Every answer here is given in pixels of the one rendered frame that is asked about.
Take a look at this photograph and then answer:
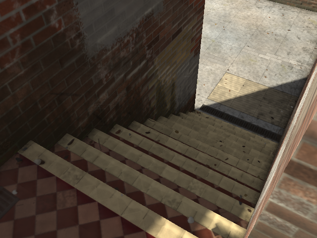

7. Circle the stairs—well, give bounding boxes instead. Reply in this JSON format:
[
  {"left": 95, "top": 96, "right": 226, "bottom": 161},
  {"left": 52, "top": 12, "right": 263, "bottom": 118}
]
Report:
[{"left": 50, "top": 109, "right": 278, "bottom": 238}]

